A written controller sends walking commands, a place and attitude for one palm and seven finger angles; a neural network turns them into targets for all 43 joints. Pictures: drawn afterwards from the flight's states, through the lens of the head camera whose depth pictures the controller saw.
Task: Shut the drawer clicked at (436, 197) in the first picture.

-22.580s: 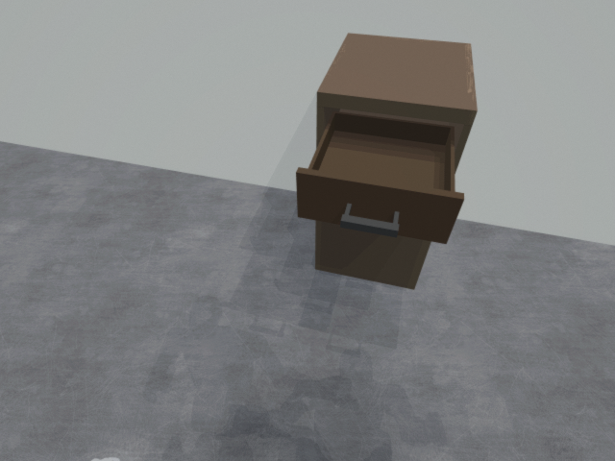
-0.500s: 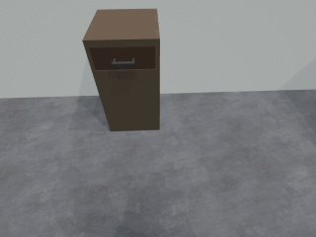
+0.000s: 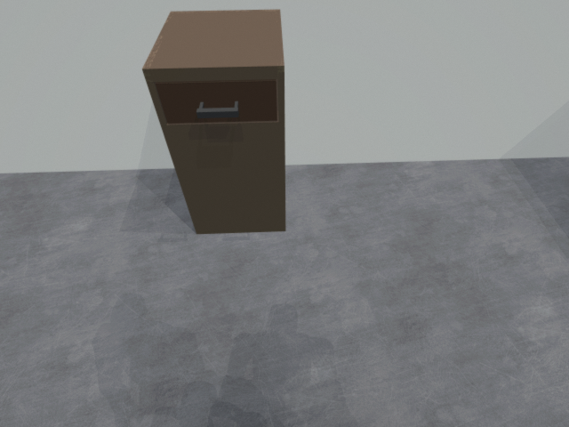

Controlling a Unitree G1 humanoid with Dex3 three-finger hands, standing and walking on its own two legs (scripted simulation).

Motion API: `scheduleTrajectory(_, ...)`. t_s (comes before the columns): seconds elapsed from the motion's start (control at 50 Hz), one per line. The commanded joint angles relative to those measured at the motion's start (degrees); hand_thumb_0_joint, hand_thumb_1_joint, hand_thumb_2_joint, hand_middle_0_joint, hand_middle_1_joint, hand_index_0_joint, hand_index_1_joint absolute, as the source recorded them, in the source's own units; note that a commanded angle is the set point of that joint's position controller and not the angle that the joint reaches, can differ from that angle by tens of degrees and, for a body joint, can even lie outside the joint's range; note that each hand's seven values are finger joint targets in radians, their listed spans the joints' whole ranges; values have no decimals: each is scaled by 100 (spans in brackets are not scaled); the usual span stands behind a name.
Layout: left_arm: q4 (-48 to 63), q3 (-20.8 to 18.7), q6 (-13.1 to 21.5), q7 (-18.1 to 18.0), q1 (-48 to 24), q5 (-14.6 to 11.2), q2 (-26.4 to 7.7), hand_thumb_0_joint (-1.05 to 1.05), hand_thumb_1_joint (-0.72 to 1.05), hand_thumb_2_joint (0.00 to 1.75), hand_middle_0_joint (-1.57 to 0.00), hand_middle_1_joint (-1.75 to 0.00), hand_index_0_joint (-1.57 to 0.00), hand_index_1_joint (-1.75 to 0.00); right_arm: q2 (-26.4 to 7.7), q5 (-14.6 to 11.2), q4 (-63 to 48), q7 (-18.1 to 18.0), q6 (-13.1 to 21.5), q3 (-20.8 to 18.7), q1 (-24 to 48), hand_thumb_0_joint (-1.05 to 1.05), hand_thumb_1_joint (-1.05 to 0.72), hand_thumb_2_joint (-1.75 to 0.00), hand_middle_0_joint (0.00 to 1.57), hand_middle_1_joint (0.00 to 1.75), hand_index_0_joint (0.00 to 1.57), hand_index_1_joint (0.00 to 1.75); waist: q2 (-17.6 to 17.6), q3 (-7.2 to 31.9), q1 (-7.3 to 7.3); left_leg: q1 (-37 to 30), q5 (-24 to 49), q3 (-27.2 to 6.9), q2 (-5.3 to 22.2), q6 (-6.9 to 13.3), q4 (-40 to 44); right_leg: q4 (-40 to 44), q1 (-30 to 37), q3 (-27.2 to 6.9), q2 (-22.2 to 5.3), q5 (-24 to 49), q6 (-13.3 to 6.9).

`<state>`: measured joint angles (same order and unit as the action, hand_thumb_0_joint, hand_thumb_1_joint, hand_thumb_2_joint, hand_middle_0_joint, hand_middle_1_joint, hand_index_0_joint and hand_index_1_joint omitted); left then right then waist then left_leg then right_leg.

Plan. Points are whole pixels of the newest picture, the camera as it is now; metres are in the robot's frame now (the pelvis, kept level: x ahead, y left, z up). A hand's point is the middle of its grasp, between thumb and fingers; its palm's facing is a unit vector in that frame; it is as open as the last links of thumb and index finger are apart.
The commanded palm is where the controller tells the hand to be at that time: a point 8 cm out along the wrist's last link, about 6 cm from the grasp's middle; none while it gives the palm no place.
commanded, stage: look to check the result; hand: left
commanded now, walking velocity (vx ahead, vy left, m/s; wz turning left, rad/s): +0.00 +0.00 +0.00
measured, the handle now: (218, 108) +0.98 +0.25 -0.11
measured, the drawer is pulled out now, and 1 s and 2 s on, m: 0.00 0.00 0.00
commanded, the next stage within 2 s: none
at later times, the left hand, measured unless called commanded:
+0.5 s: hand out of the picture +0.01 +0.16 -0.17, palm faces +0.04 -0.98 -0.20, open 7.4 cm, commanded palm none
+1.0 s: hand out of the picture +0.02 +0.16 -0.17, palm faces +0.03 -0.98 -0.21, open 7.4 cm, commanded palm none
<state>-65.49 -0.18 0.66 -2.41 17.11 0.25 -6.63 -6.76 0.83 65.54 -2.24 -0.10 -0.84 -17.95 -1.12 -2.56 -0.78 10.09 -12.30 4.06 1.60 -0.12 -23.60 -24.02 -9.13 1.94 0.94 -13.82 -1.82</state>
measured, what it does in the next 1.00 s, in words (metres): stands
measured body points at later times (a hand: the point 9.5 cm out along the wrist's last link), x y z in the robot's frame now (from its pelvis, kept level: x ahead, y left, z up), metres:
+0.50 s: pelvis +0.01 -0.01 +0.00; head +0.03 -0.02 +0.45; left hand +0.00 +0.21 -0.16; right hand -0.01 -0.22 -0.17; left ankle +0.00 +0.12 -0.74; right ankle -0.01 -0.10 -0.74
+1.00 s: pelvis +0.02 -0.01 +0.00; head +0.03 -0.02 +0.45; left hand +0.02 +0.21 -0.15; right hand +0.00 -0.23 -0.17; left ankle +0.00 +0.12 -0.74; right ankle -0.01 -0.10 -0.74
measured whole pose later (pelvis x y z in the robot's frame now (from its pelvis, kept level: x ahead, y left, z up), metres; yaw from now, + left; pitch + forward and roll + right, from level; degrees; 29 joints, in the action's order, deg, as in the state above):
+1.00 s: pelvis +0.02 -0.01 +0.00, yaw +0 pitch -1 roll +0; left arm -65.5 -0.3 1.1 -2.3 15.7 0.2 -7.8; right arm -7.9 0.8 66.1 -2.4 0.1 -0.7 -16.1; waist -1.1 -2.4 -0.8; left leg 7.8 -13.0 3.8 2.4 -1.2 -21.9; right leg -22.0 -6.7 2.2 1.8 -14.4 -2.6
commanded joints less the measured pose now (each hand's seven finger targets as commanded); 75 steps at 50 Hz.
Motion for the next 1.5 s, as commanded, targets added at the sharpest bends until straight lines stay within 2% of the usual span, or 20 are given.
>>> scheduleTrajectory(0.0,102,-115,63,-31,425,29,-582,0,90,90,-20,-30,-20,-30,-410,-17,-91,-16,53,-84,-458,0,-90,-90,20,30,20,30,119,-277,22,-143,500,-451,437,196,364,626,-425,-580,-586,543,-103)
scheduleTrajectory(0.26,107,-126,72,-25,347,24,-600,0,90,90,-20,-30,-20,-30,-449,-7,-62,-28,68,-76,-366,0,-90,-90,20,30,20,30,29,-234,23,-197,624,-454,447,175,391,639,-311,-569,-603,714,-100)
scheduleTrajectory(0.3,102,-124,77,-26,364,24,-627,0,90,90,-20,-30,-20,-30,-460,-19,-76,-26,62,-81,-378,0,-90,-90,20,30,20,30,119,-203,23,-213,652,-458,447,173,366,643,-288,-571,-598,761,-92)
scheduleTrajectory(0.58,114,-143,94,-24,296,18,-676,0,90,90,-20,-30,-20,-30,-527,-12,-51,-43,87,-76,-301,0,-90,-90,20,30,20,30,114,-129,21,-314,876,-422,476,165,397,608,-134,-556,-620,1200,-89)
scheduleTrajectory(0.66,102,-139,90,-25,293,19,-682,0,90,90,-20,-30,-20,-30,-531,-13,-42,-41,75,-74,-281,0,-90,-90,20,30,20,30,119,-208,27,-302,814,-414,475,161,413,644,-168,-557,-628,1149,-82)
scheduleTrajectory(0.76,109,-138,103,-27,279,13,-723,0,90,90,-20,-30,-20,-30,-577,-9,-45,-42,73,-86,-268,0,-90,-90,20,30,20,30,70,-100,14,-356,805,-408,466,149,378,664,-110,-603,-633,1232,-88)
scheduleTrajectory(0.92,105,-148,101,-26,257,22,-750,0,90,90,-20,-30,-20,-30,-585,-14,-39,-42,71,-82,-251,0,-90,-90,20,30,20,30,138,-239,19,-312,790,-408,482,151,421,697,-153,-586,-635,1199,-82)
scheduleTrajectory(0.96,110,-144,106,-24,271,14,-751,0,90,90,-20,-30,-20,-30,-604,-11,-43,-43,77,-84,-250,0,-90,-90,20,30,20,30,112,-146,23,-359,829,-409,478,147,407,677,-104,-600,-632,1275,-83)
scheduleTrajectory(1.22,117,-146,103,-18,214,15,-808,0,90,90,-20,-30,-20,-30,-629,-15,-35,-38,71,-87,-217,0,-90,-90,20,30,20,30,84,-195,16,-337,754,-418,488,144,442,725,-130,-589,-636,1120,-75)
scheduleTrajectory(1.3,127,-146,108,-17,193,18,-825,0,90,90,-20,-30,-20,-30,-687,-19,-51,-44,81,-96,-206,0,-90,-90,20,30,20,30,124,-106,10,-385,864,-437,500,148,429,681,-87,-586,-621,1219,-80)
scheduleTrajectory(1.34,110,-145,103,-9,171,13,-821,0,90,90,-20,-30,-20,-30,-693,-11,-39,-45,86,-87,-171,0,-90,-90,20,30,20,30,84,-189,17,-357,843,-424,505,148,460,694,-123,-577,-631,1177,-83)
scheduleTrajectory(1.48,121,-159,117,-6,118,17,-881,0,90,90,-20,-30,-20,-30,-756,-18,-50,-46,104,-102,-137,0,-90,-90,20,30,20,30,122,-21,9,-445,954,-437,518,154,460,664,-26,-575,-647,1326,-82)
